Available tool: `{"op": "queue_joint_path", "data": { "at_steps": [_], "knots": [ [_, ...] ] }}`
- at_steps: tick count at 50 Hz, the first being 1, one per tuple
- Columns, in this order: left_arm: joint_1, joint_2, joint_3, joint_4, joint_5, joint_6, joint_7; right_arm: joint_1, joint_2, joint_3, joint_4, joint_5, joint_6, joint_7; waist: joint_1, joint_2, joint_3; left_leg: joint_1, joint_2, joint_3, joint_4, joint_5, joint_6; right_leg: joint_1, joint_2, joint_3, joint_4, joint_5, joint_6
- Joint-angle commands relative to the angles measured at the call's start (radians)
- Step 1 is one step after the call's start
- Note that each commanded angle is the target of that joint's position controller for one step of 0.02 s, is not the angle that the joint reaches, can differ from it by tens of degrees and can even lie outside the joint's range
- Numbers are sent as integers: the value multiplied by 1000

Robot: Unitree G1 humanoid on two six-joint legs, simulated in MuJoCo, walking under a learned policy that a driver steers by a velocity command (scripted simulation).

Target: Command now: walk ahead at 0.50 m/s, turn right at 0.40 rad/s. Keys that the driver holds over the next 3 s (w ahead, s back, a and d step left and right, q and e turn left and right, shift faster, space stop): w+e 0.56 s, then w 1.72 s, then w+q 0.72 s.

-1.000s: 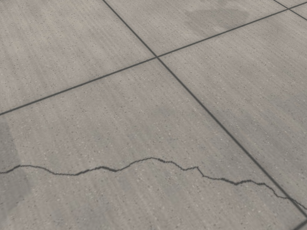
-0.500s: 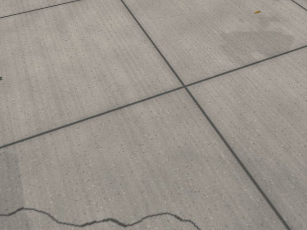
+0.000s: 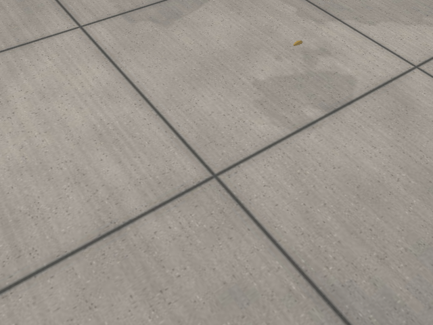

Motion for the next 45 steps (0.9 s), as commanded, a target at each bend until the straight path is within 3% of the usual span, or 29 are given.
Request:
{"op": "queue_joint_path", "data": {
  "at_steps": [1,4,7,10,11,12,13,14,15,16,17,18,19,22,26,30,33,34,35,36,37,38,39,40,41,43,45],
  "knots": [
    [-53,26,1,-72,5,-13,-14,-72,-156,-31,-60,4,-16,-15,7,104,35,-47,254,-50,-140,279,94,34,-4,-41,-154,153,-2],
    [-150,6,-9,-120,6,-14,-33,-9,-175,-36,-26,13,1,-21,-34,80,70,56,289,-14,-121,328,90,-4,3,-80,-253,155,-21],
    [-203,10,-9,-169,5,-13,-55,20,-188,-42,-8,24,31,-25,-38,82,80,183,328,14,-47,473,82,-47,22,-123,-300,53,-51],
    [-131,53,14,-183,4,-5,-67,-9,-228,-55,-21,29,57,-40,33,139,-2,226,331,55,148,943,53,113,107,-208,-292,-99,-106],
    [-32,87,34,-166,2,-2,-64,-20,-238,-58,-27,28,66,-46,91,148,-60,204,321,64,292,1037,42,241,143,-222,-294,-130,-133],
    [127,139,64,-129,2,0,-51,-44,-236,-56,-37,32,68,-50,182,121,-138,91,283,82,509,966,12,485,170,-201,-371,-70,-174],
    [254,225,91,-104,1,14,-25,-16,-180,-35,-58,7,54,-47,210,-33,-238,-177,218,82,827,503,-27,794,1,66,-381,-48,-240],
    [189,271,91,-136,-3,5,-24,50,-68,2,-104,2,19,-24,99,-228,-339,-600,-22,-67,1174,-358,-81,1093,-226,656,-526,-201,-451],
    [207,185,66,-143,3,-3,-27,-56,-164,-18,-116,32,-25,-1,174,-90,-366,-708,34,-253,1214,-348,-54,1096,-230,676,-606,-252,-420],
    [175,147,55,-142,11,-13,-26,-137,-182,-21,-151,63,-45,8,166,-33,-230,-741,78,-243,1160,-267,-31,980,-196,524,-616,-199,-373],
    [115,131,50,-145,10,-20,-29,-149,-160,-17,-152,51,-52,3,110,76,-125,-707,121,-234,1049,-201,-31,817,-148,409,-627,-81,-338],
    [61,99,41,-156,12,-24,-25,-143,-169,-25,-141,27,-45,-4,77,83,-88,-650,152,-230,957,-165,-43,713,-112,328,-637,18,-317],
    [34,92,35,-171,22,-25,-21,-122,-169,-29,-138,19,-32,-3,49,54,-69,-589,164,-231,925,-142,-57,630,-90,294,-658,80,-315],
    [37,119,42,-172,14,-27,-5,-118,-134,-24,-152,2,-3,-8,28,40,-45,-546,161,-198,784,-86,-117,500,-57,218,-694,176,-319],
    [82,152,54,-158,7,-14,16,-274,-89,-3,-198,3,-1,-6,84,1,-15,-472,105,-174,452,194,-147,404,27,123,-679,82,-249],
    [150,142,52,-126,1,-6,18,-342,-112,-7,-225,24,-13,9,122,-32,-25,-414,76,-194,304,301,-130,462,-8,183,-629,-43,-213],
    [166,125,48,-106,7,-4,21,-318,-147,-21,-223,22,-28,19,103,-61,-23,-399,84,-203,264,210,-82,564,-64,250,-553,-38,-195],
    [157,125,48,-104,10,-1,20,-279,-155,-27,-214,21,-31,19,78,-74,-25,-353,78,-185,245,172,-61,575,-66,255,-518,6,-184],
    [152,106,41,-107,13,1,18,-200,-175,-40,-192,15,-35,15,37,-72,-59,-243,64,-164,216,152,-32,574,-28,236,-432,106,-162],
    [153,63,22,-117,21,-1,15,-74,-214,-53,-175,1,-40,10,-22,-23,-173,-37,162,-254,239,146,26,510,26,182,-219,82,-128],
    [284,7,4,-126,3,-10,15,58,-308,-80,-146,-11,-32,8,-5,229,-326,326,370,-644,200,-26,187,191,165,56,141,-172,-44],
    [300,39,2,-121,-7,-18,17,113,-263,-74,-112,19,-24,22,-21,353,-331,385,444,-942,52,-295,237,-6,185,70,315,-533,-25],
    [203,117,21,-127,-16,-20,16,61,-193,-53,-124,33,-20,22,-38,230,-187,284,420,-858,30,-404,194,-90,132,98,390,-471,-31],
    [114,126,21,-146,-6,-20,17,0,-165,-42,-138,24,-12,18,-31,152,-104,165,380,-719,27,-328,159,-88,89,53,381,-397,-35],
    [61,115,20,-161,10,-23,15,-44,-143,-32,-140,15,-5,17,-12,121,-37,51,339,-619,5,-220,153,-74,57,27,320,-338,-36],
    [71,84,20,-157,16,-23,9,-75,-112,-19,-137,5,-7,14,30,156,-17,-58,279,-504,-35,-64,140,16,7,9,223,-265,-34],
    [81,51,13,-152,15,-20,6,-60,-122,-21,-123,15,-12,12,39,164,-25,-82,265,-435,-64,40,158,36,-3,-17,157,-239,-22]
  ]
}}
Next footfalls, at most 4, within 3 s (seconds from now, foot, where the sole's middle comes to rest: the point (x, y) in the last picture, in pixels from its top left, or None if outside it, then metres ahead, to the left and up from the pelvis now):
0.24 right None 0.31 -0.13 -0.78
0.72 left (211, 283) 0.63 -0.01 -0.78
1.24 right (306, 238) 0.79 -0.35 -0.78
1.74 left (264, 160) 1.15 -0.25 -0.78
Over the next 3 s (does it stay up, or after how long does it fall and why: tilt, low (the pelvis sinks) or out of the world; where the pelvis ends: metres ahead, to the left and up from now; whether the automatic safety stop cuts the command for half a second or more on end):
stays up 1.58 -0.51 -0.01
